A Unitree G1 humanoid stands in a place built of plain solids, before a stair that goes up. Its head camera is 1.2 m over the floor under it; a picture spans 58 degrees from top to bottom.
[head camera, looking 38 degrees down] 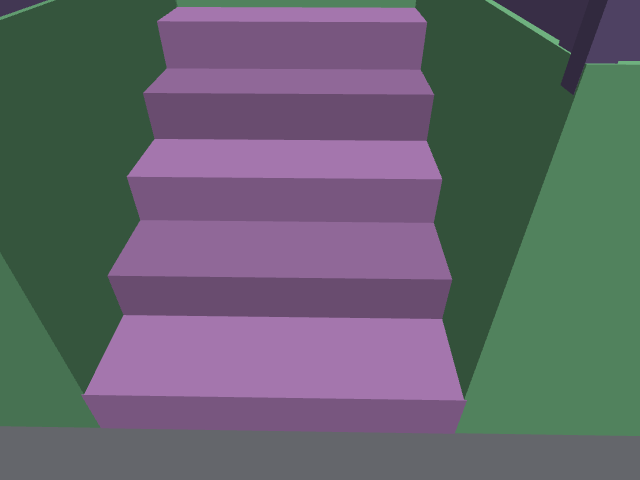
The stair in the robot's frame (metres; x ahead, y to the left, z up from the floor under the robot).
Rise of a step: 0.17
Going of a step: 0.28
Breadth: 1.02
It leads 1 degrees to the right of straight ahead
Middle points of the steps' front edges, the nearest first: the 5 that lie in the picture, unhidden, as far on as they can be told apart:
0.64 0.12 0.17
0.92 0.12 0.34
1.20 0.12 0.51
1.48 0.11 0.68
1.76 0.11 0.85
